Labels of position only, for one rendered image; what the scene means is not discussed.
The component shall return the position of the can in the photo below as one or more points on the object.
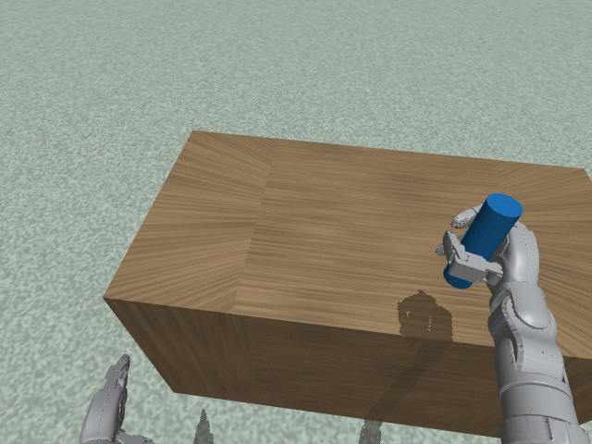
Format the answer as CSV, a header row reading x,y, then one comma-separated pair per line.
x,y
491,225

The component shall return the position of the left robot hand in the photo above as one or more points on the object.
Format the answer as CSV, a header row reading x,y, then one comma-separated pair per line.
x,y
107,409

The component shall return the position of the right robot hand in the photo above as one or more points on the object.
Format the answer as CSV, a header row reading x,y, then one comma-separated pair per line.
x,y
516,259

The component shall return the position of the right robot arm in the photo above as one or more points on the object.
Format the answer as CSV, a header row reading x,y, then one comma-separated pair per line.
x,y
536,399

